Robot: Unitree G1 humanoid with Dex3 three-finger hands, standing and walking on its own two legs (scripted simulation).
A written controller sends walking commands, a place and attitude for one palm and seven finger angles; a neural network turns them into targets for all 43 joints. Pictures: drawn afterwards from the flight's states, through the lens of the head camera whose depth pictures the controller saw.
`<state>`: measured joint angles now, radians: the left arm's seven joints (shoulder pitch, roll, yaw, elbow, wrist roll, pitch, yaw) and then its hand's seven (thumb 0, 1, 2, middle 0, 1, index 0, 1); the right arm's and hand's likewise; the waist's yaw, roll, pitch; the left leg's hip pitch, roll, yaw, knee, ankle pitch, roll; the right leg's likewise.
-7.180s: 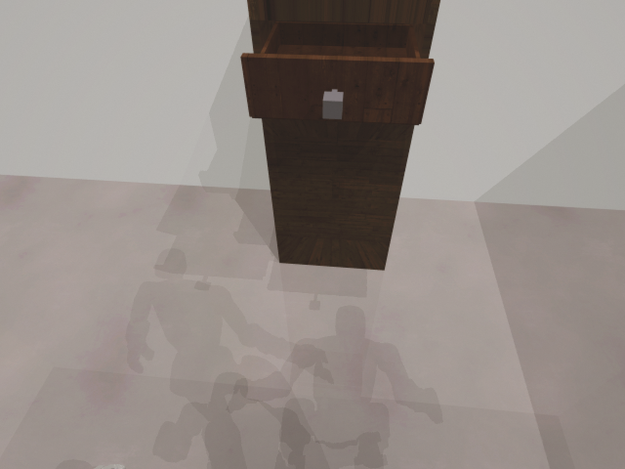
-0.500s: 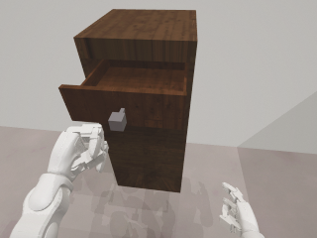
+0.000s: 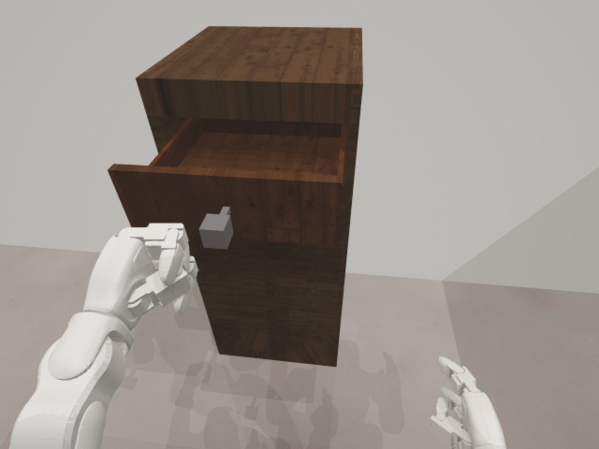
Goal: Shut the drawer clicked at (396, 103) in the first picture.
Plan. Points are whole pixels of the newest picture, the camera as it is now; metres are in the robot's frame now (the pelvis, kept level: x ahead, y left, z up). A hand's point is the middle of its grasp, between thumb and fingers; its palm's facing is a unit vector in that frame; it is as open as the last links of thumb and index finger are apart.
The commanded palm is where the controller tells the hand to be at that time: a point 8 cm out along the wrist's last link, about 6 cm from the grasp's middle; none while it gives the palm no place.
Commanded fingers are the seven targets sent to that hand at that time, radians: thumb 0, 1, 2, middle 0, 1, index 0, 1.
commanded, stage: bring the fist close to the handle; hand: left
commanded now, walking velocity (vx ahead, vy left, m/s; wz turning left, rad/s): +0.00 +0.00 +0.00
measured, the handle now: (220, 223) +0.42 +0.19 +0.10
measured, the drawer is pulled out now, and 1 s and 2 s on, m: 0.20 0.20 0.20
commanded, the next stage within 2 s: push the drawer shut in 1.46 s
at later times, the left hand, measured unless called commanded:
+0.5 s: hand (207, 277) +0.26 +0.15 +0.15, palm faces -0.01 -1.00 -0.02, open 3.2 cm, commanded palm +0.24 +0.20 +0.15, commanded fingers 0.00 0.90 0.90 -1.40 -1.60 -1.40 -1.60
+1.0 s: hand (231, 277) +0.31 +0.14 +0.10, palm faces -0.01 -1.00 -0.01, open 3.2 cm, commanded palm +0.29 +0.20 +0.10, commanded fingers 0.00 0.90 0.90 -1.40 -1.60 -1.40 -1.60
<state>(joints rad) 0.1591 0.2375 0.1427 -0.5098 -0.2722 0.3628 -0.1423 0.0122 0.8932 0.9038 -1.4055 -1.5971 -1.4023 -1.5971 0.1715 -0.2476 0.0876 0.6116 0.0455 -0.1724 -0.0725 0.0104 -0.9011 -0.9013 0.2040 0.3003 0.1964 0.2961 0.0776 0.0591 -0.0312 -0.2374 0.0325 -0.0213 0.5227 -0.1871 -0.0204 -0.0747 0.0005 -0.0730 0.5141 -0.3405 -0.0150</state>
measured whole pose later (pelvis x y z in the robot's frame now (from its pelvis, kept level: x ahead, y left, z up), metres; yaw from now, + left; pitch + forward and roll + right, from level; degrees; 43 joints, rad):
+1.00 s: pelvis +0.01 +0.00 -0.01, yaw -2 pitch +0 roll +0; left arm 0.04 0.18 0.10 0.01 -0.21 0.00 -0.10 0.01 0.90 0.90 -1.40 -1.60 -1.40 -1.60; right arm 0.22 -0.24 0.04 0.63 0.02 -0.14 -0.06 0.01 -0.90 -0.90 0.20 0.30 0.20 0.30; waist 0.01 0.03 -0.03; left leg -0.35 0.04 0.01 0.59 -0.24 -0.03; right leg -0.21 0.00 -0.04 0.61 -0.39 -0.02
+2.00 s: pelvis +0.01 +0.00 -0.01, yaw -1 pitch +3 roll +0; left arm -0.22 0.20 0.12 0.33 -0.20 -0.12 -0.11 0.01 0.90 0.90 -1.40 -1.60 -1.51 -1.60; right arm 0.23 -0.24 0.04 0.65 0.03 -0.08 -0.06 0.01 -0.90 -0.90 0.20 0.30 0.20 0.30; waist 0.01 0.04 -0.05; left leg -0.46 0.04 -0.01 0.67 -0.26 -0.02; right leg -0.31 0.00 -0.06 0.67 -0.41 -0.02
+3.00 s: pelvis -0.01 +0.02 -0.03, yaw -3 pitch +11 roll -2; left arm -0.89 0.37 0.30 1.12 -0.11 -0.29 -0.11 0.01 0.90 0.90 -1.40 -1.60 -1.53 -1.60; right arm 0.38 -0.25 0.02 0.70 0.01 -0.04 -0.04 0.00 -0.90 -0.90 0.21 0.30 0.20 0.30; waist -0.12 0.03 -0.07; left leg -0.72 0.06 0.00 0.78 -0.26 0.00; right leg -0.57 0.02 -0.03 0.77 -0.40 0.00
